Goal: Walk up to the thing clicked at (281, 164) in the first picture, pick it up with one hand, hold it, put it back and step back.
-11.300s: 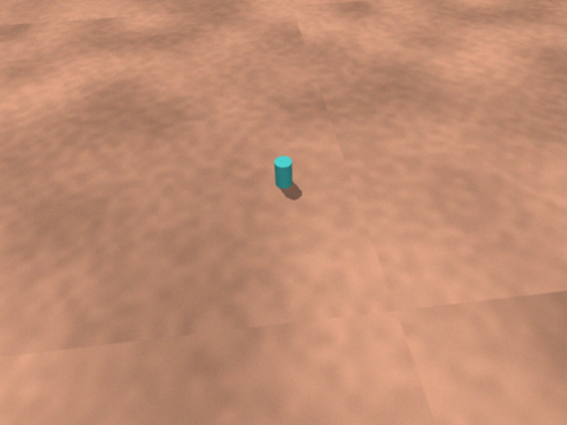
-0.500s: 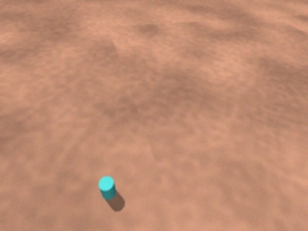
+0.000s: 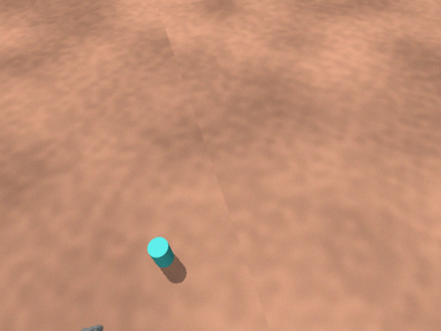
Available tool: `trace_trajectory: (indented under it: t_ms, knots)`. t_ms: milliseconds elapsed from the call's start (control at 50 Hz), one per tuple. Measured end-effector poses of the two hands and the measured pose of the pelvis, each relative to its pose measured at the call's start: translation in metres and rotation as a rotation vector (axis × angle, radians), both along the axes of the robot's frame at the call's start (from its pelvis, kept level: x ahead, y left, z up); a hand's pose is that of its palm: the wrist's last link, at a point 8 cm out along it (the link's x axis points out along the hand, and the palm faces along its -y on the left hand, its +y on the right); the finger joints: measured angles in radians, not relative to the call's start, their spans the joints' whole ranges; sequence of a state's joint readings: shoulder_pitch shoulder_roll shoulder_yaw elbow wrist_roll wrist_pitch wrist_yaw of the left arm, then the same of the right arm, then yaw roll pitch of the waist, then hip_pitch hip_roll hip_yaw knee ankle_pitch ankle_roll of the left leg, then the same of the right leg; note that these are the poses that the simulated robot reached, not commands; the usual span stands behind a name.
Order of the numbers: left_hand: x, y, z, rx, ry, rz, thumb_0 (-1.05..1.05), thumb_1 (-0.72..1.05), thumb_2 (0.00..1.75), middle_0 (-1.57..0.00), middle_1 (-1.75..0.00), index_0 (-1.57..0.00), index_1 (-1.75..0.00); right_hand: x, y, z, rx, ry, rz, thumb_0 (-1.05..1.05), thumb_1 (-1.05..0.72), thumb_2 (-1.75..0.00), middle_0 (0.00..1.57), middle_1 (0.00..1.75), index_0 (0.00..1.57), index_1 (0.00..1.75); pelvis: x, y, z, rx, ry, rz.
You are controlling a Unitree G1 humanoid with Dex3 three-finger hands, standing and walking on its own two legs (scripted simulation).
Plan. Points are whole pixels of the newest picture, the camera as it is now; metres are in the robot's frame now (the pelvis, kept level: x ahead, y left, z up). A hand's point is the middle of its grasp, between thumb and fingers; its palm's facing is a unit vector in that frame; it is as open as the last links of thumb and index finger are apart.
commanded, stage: stand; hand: left
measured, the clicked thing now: (161, 252) +0.47 +0.30 -0.70
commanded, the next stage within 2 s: walk up in 0.56 s
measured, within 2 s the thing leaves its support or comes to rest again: neither
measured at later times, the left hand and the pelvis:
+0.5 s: hand out of the picture +0.08 +0.29 -0.14, palm faces -0.04 -0.94 -0.35, open 7.4 cm; pelvis +0.00 +0.04 +0.01, yaw -2 degrees
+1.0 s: hand out of the picture -0.02 +0.27 -0.15, palm faces -0.03 -0.90 -0.43, open 7.4 cm; pelvis -0.09 +0.01 -0.01, yaw -2 degrees
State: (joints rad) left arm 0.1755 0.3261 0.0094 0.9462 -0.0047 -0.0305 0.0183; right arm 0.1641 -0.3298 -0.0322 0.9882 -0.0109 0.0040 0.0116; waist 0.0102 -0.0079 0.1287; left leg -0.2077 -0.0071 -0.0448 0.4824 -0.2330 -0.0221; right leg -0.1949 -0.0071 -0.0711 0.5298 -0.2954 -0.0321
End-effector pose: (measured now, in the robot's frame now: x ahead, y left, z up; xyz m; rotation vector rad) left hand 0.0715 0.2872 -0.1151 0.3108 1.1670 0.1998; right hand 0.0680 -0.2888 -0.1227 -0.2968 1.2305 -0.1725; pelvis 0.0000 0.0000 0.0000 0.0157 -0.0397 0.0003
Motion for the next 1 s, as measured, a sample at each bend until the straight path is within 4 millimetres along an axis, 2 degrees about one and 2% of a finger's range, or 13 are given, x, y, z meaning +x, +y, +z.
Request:
trace_trajectory:
  t_ms: [160, 240, 300, 440, 600, 780, 880, 940, 1000]
  knots:
    - [0.037, 0.005, -0.001, -0.051, -0.052, -0.045, 0.0, 0.9, 0.9, -0.21, -0.3, -0.21, -0.3, 0.023, 0.002, 0.025, -0.06, -0.095, -0.014, 0.0, -0.9, -0.9, 0.2, 0.3, 0.2, 0.3, 0.004, 0.016, 0.006, -0.015, -0.015, -0.018]
    - [0.043, 0.015, 0.005, -0.044, -0.067, -0.053, 0.0, 0.9, 0.9, -0.21, -0.3, -0.21, -0.3, 0.03, 0.01, 0.029, -0.055, -0.126, -0.011, 0.0, -0.9, -0.9, 0.2, 0.3, 0.2, 0.3, 0.002, 0.023, 0.008, -0.018, -0.018, -0.023]
    - [0.04, 0.025, 0.008, -0.03, -0.058, -0.05, 0.0, 0.9, 0.9, -0.21, -0.3, -0.21, -0.3, 0.03, 0.018, 0.028, -0.042, -0.128, -0.007, 0.0, -0.9, -0.9, 0.2, 0.3, 0.2, 0.3, 0.0, 0.027, 0.009, -0.019, -0.016, -0.025]
    - [0.014, 0.044, 0.01, 0.001, 0.021, -0.023, 0.0, 0.9, 0.9, -0.2, -0.3, -0.21, -0.3, 0.017, 0.032, 0.018, -0.007, -0.078, -0.008, 0.0, -0.9, -0.9, 0.2, 0.3, 0.2, 0.3, -0.004, 0.034, 0.012, -0.017, -0.007, -0.03]
    - [-0.016, 0.052, 0.005, 0.007, 0.11, 0.02, 0.0, 0.9, 0.9, -0.2, -0.3, -0.21, -0.3, -0.001, 0.038, 0.01, 0.003, 0.002, -0.015, 0.0, -0.9, -0.9, 0.2, 0.3, 0.2, 0.3, -0.008, 0.038, 0.011, -0.014, 0.007, -0.032]
    - [-0.041, 0.051, -0.003, 0.053, 0.133, 0.025, 0.0, 0.9, 0.9, -0.2, -0.3, -0.21, -0.3, -0.018, 0.012, -0.002, -0.04, 0.016, -0.025, 0.0, -0.9, -0.9, 0.2, 0.3, 0.2, 0.3, -0.044, 0.028, -0.002, 0.003, -0.004, -0.038]
    - [-0.069, 0.039, -0.002, 0.091, 0.126, 0.029, 0.0, 0.9, 0.9, -0.2, -0.3, -0.21, -0.3, -0.019, -0.01, -0.016, -0.04, -0.035, -0.027, 0.0, -0.9, -0.9, 0.2, 0.3, 0.2, 0.3, -0.063, 0.012, -0.015, 0.001, 0.003, -0.047]
    - [-0.087, 0.031, 0.002, 0.097, 0.131, 0.022, 0.0, 0.9, 0.9, -0.2, -0.3, -0.21, -0.3, -0.022, -0.014, -0.017, -0.041, -0.065, -0.014, 0.0, -0.9, -0.9, 0.2, 0.3, 0.2, 0.3, -0.078, 0.008, -0.013, 0.013, -0.006, -0.039]
    - [-0.096, 0.026, 0.01, 0.1, 0.115, 0.017, 0.0, 0.9, 0.9, -0.21, -0.3, -0.21, -0.3, -0.037, -0.013, -0.014, -0.027, -0.06, 0.001, 0.0, -0.91, -0.9, 0.2, 0.3, 0.2, 0.3, -0.092, 0.007, -0.008, 0.028, 0.007, -0.031]
